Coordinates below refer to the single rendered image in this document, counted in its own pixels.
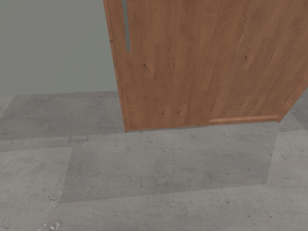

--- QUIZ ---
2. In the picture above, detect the wardrobe door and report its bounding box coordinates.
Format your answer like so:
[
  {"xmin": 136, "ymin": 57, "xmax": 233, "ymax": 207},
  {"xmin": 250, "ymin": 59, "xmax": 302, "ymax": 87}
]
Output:
[
  {"xmin": 210, "ymin": 0, "xmax": 308, "ymax": 119},
  {"xmin": 108, "ymin": 0, "xmax": 251, "ymax": 129}
]

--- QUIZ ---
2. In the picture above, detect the handle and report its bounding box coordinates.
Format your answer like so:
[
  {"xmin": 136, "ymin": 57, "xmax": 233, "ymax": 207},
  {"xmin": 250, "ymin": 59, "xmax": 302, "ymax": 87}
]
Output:
[{"xmin": 121, "ymin": 0, "xmax": 131, "ymax": 51}]

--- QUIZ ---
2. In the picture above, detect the left robot hand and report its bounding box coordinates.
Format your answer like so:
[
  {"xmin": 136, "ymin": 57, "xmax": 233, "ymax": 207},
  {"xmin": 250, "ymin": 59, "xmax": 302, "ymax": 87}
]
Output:
[{"xmin": 38, "ymin": 220, "xmax": 63, "ymax": 231}]

